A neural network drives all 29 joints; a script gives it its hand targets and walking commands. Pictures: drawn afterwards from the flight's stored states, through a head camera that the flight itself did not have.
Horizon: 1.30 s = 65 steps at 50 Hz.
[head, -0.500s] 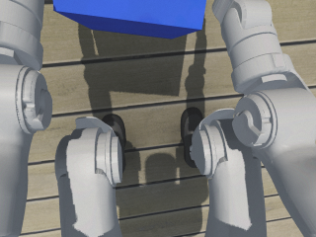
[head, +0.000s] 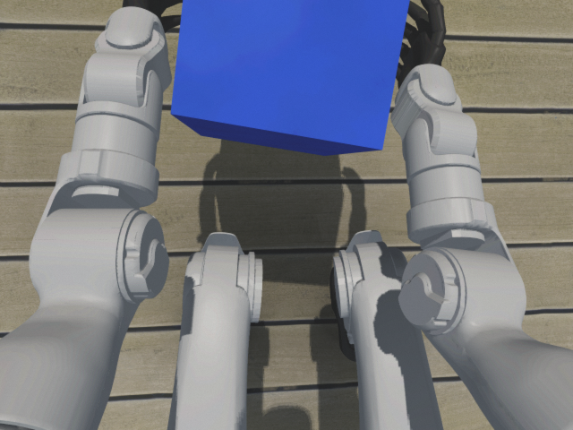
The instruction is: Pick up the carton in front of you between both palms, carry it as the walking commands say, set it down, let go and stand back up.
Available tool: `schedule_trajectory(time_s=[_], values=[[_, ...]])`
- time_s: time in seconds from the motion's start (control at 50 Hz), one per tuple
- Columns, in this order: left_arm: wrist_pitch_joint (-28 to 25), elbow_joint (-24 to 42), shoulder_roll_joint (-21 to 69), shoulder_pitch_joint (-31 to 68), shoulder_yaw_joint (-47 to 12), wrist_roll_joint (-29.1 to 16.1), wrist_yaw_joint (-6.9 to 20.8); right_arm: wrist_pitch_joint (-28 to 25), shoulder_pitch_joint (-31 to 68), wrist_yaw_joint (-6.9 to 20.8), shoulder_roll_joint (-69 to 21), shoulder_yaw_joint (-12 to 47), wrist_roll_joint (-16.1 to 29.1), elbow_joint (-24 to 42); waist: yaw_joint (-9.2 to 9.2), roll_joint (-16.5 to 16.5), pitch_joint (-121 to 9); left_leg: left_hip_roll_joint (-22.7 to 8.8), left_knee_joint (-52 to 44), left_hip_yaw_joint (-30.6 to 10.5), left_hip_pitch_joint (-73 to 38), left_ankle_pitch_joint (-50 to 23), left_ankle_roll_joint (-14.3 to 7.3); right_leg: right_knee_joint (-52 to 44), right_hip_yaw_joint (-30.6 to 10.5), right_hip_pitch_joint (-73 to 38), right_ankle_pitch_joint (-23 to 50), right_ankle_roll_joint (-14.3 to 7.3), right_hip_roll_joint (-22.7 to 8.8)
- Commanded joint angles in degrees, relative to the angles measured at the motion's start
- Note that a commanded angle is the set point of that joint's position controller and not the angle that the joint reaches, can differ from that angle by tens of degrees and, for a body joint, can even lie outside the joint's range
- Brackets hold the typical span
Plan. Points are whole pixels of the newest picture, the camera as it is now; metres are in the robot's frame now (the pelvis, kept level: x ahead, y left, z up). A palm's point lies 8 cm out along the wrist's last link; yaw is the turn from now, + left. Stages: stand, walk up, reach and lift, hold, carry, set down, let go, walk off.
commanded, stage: reach and lift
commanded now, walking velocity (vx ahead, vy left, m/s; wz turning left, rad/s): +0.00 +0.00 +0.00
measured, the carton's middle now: (281, 63) +0.54 +0.03 -0.16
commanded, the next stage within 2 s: none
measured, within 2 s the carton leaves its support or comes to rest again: neither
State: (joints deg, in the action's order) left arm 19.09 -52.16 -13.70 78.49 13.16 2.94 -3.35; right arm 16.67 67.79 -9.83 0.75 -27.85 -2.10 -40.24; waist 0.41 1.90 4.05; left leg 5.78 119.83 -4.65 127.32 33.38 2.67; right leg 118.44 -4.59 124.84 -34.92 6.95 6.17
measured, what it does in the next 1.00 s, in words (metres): rises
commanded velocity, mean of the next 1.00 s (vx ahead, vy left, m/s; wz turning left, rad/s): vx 0.00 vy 0.00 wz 0.00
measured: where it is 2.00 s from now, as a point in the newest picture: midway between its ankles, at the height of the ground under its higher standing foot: (288, 327)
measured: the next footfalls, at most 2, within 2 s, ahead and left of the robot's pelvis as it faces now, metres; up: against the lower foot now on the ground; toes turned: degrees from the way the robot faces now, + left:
none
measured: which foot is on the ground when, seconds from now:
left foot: down 0.00-1.00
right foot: down 0.00-1.00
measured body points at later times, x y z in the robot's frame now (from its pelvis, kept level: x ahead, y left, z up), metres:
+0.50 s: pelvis -0.01 -0.01 +0.11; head +0.25 +0.03 +0.47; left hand +0.51 +0.17 +0.05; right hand +0.49 -0.13 +0.04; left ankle +0.10 +0.12 -0.37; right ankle +0.10 -0.15 -0.37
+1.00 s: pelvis +0.05 -0.01 +0.25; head +0.20 +0.01 +0.67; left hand +0.45 +0.16 +0.20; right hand +0.46 -0.14 +0.20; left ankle +0.10 +0.12 -0.37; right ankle +0.10 -0.15 -0.37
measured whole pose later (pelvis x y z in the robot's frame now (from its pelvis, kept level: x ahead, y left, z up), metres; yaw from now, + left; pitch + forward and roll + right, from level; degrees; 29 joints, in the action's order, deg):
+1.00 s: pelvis +0.05 -0.01 +0.25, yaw +3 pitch +30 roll -1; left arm 18.5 -37.7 3.9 37.3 21.1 12.0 -2.0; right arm 19.1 34.8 -3.6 -7.3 -24.8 -11.1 -34.1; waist 0.5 0.9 -13.3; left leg 4.9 70.2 -7.3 74.2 26.0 2.2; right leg 69.8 -6.9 72.9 -27.0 3.0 5.3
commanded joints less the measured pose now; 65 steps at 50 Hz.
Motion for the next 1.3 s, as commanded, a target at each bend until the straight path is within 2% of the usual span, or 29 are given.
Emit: schedule_trajectory(time_s=[0.0,0.04,0.16,0.18,0.26,0.3,0.32,0.38,0.4,0.46,0.5,0.52,0.54,0.56,0.58,0.66,0.68,0.72,0.74,0.78,0.82,0.92,1.04,1.06,1.1,1.12,1.22,1.26,1.28], values=[[0.46,0.41,64.91,24.78,-14.28,-2.91,16.35,1.79,39.09,16.23,-48.5,22.15,-2.89,0.22,5.66,-7.48,-58.25,2.63,-15.93,7.68,-34.64,-14.64,-0.86,-14.59,11.62,-24.77,14.36,-5.8,3.73],[0.97,-2.73,64.36,23.03,-11.63,0.39,16.06,1.26,43.87,17.28,-49.26,19.04,-2.41,2.2,3.35,-12.33,-59.13,2.21,-19.52,6.47,-40.0,-14.26,-0.93,-14.03,12.4,-21.06,14.14,-5.72,3.84],[-0.21,-0.43,65.15,25.56,-9.1,3.08,15.74,2.1,43.87,19.16,-54.59,23.95,-0.64,2.42,1.0,-5.46,-66.87,1.97,-23.53,8.68,-40.48,-13.54,-1.78,-20.87,11.11,-31.86,14.0,-4.82,4.44],[-0.37,-1.59,65.5,24.4,-7.35,4.36,15.53,2.13,42.81,19.05,-56.62,24.36,-0.76,1.85,-2.48,-3.99,-68.17,2.59,-24.16,9.32,-40.04,-13.8,-2.16,-22.06,10.3,-34.43,13.59,-4.19,4.47],[-0.43,9.28,65.19,28.24,-16.83,0.61,15.7,3.78,40.84,20.11,-59.34,27.54,-0.68,3.5,-0.53,-0.91,-74.95,3.22,-27.07,9.25,-48.53,-19.61,-1.37,-25.65,11.04,-36.21,16.72,-3.22,4.19],[0.32,5.93,69.1,22.82,-13.05,2.7,16.28,4.07,38.78,19.57,-62.59,31.11,1.35,4.48,-4.28,-0.16,-76.73,3.24,-27.28,9.97,-50.47,-17.95,-2.35,-26.21,11.07,-38.0,15.94,-3.06,4.59],[1.21,5.67,70.48,22.14,-15.95,-0.36,16.79,4.15,39.02,19.27,-60.95,30.12,0.53,3.75,-0.08,-3.7,-75.43,3.94,-28.91,10.23,-46.99,-17.24,-1.25,-27.48,11.14,-42.85,16.15,-3.57,4.29],[2.27,11.25,71.33,24.07,-18.84,-0.69,17.21,5.4,36.1,19.28,-62.11,31.21,3.07,5.05,-3.35,-7.85,-78.27,3.52,-30.17,11.33,-53.17,-16.8,-0.78,-29.7,8.69,-43.52,16.46,-4.21,4.28],[2.64,12.3,72.28,23.83,-22.29,-2.96,16.71,5.84,35.89,19.38,-61.72,31.18,2.29,5.25,2.4,-7.12,-79.07,3.0,-31.46,8.81,-57.17,-17.46,-0.72,-29.41,10.9,-43.8,16.17,-4.01,4.34],[3.29,6.24,74.6,18.88,-17.86,-1.29,16.65,5.57,31.09,19.61,-63.72,30.87,-0.18,2.13,0.92,-3.96,-71.51,3.59,-34.18,8.98,-54.77,-13.38,-0.53,-32.16,10.13,-43.0,12.98,-4.58,4.63],[4.85,-0.74,80.19,9.48,-16.29,0.46,16.87,4.77,36.39,20.45,-58.27,30.72,0.46,8.6,0.42,-9.3,-69.92,3.56,-37.49,8.13,-58.65,-11.24,-0.42,-34.38,10.55,-43.34,9.78,-4.53,4.19],[2.71,11.06,77.15,15.95,-20.31,-1.9,16.28,5.13,33.96,20.88,-63.07,33.65,2.02,8.32,1.96,-5.82,-73.91,3.46,-37.62,7.09,-59.83,-12.88,-0.16,-34.1,10.46,-44.38,12.16,-5.05,4.25],[2.56,10.08,74.63,14.78,-19.12,-0.24,16.18,5.1,34.91,20.81,-65.51,33.37,2.58,6.51,-2.99,-4.46,-74.12,3.63,-38.69,8.47,-61.12,-15.9,-0.77,-35.54,9.98,-44.1,12.9,-3.79,3.98],[3.08,4.24,80.41,9.16,-18.44,-0.62,16.11,4.46,32.27,20.67,-61.63,34.06,1.37,8.81,2.34,-5.8,-73.01,3.51,-38.7,7.42,-62.64,-18.99,-0.12,-36.47,9.94,-46.74,15.83,-4.93,4.08],[2.3,4.08,76.77,9.39,-15.33,-0.92,16.37,5.22,30.35,20.59,-61.87,34.98,2.42,4.81,-2.07,-1.54,-70.98,3.64,-38.63,8.82,-60.51,-18.03,-0.43,-38.45,9.02,-51.12,14.73,-3.93,3.85],[0.25,10.11,77.13,8.24,-19.44,-0.56,15.72,4.01,20.42,20.74,-67.94,36.18,2.5,4.21,-0.2,0.13,-70.19,3.16,-42.05,7.53,-67.55,-22.49,-1.1,-41.86,8.46,-53.1,18.51,-3.21,4.65],[1.44,7.73,78.01,2.46,-20.37,0.65,15.82,3.53,16.09,20.7,-67.08,33.77,1.01,3.62,-2.66,-7.02,-68.51,3.99,-43.56,7.43,-65.03,-20.22,-0.03,-41.79,6.11,-56.27,18.81,-4.43,3.81],[0.59,8.76,79.45,0.78,-20.54,-0.64,15.81,3.0,19.04,20.74,-66.85,39.29,2.23,6.99,-0.17,-1.44,-68.89,3.45,-44.96,6.2,-71.13,-24.08,-0.87,-43.77,7.59,-56.24,20.96,-3.74,4.31],[0.62,10.22,76.91,0.08,-21.19,1.07,15.82,2.86,13.81,20.62,-65.48,35.86,1.82,5.34,-3.21,-3.9,-66.23,3.23,-47.02,5.88,-71.51,-25.85,-0.79,-45.42,6.46,-55.16,20.66,-4.43,4.28],[-0.84,9.09,78.27,-2.32,-21.09,-0.41,15.71,2.9,13.61,19.94,-68.78,36.78,1.09,3.69,-2.5,-0.5,-61.7,3.69,-49.77,6.02,-70.61,-20.16,-1.27,-48.01,6.77,-59.16,16.92,-3.77,4.56],[-0.43,12.15,77.77,0.55,-23.69,-0.84,16.19,2.51,8.17,19.87,-64.84,35.3,-2.01,3.93,3.22,-3.12,-60.98,3.62,-51.39,4.63,-72.35,-18.82,-0.37,-50.92,5.52,-62.35,17.48,-5.25,3.7],[-0.39,10.47,79.18,-9.01,-23.02,0.7,15.21,1.82,3.86,20.51,-65.4,33.79,-1.77,3.44,0.23,-6.78,-54.54,2.86,-58.44,3.66,-80.26,-18.81,-0.53,-55.45,4.78,-68.13,17.62,-5.74,3.21],[-1.46,13.96,79.52,-17.45,-24.48,0.43,15.07,1.55,-3.38,20.52,-68.4,39.13,0.53,7.0,-3.49,-1.25,-53.69,2.97,-64.81,2.51,-86.14,-28.67,-1.66,-63.61,2.08,-80.74,27.4,-5.08,2.41],[-1.3,15.46,79.56,-19.4,-26.66,0.73,15.37,2.52,-8.98,20.44,-68.63,39.57,-1.09,5.55,2.14,-0.57,-54.45,2.1,-64.99,1.91,-91.24,-28.79,-1.53,-64.13,2.61,-82.55,29.07,-4.62,2.46],[-1.39,15.29,78.74,-21.51,-24.29,2.84,15.91,1.8,-9.99,20.47,-67.15,40.4,-1.72,7.27,0.63,-1.22,-48.93,1.78,-69.18,1.37,-91.83,-28.87,-1.78,-68.35,1.71,-82.76,28.57,-5.22,1.99],[-1.99,17.58,76.0,-23.1,-25.89,2.46,15.97,1.7,-10.7,20.32,-69.82,42.28,-0.39,5.84,-4.44,-2.78,-49.83,2.04,-68.12,2.57,-90.53,-34.11,-1.9,-68.9,-0.47,-87.23,34.12,-4.86,1.38],[-0.74,16.39,78.35,-29.86,-27.66,1.93,16.39,1.59,-17.31,19.49,-67.1,43.24,-1.36,10.56,0.82,-0.94,-43.63,1.6,-76.01,0.84,-98.08,-34.35,-1.64,-75.51,0.38,-94.68,36.63,-5.27,1.41],[-1.39,20.88,75.3,-31.5,-29.01,0.06,16.48,2.38,-18.15,19.8,-69.01,48.88,0.98,11.66,-4.66,-0.87,-46.35,1.91,-76.95,1.87,-101.18,-37.98,-1.75,-77.87,-1.33,-101.93,41.25,-4.7,0.25],[-0.78,20.77,76.33,-33.08,-30.81,-0.78,16.26,2.67,-25.67,20.07,-65.67,44.49,-2.51,8.93,-0.27,-1.75,-43.22,2.22,-79.5,0.72,-100.03,-36.06,-1.0,-79.38,-1.29,-103.38,40.4,-5.36,-0.29]])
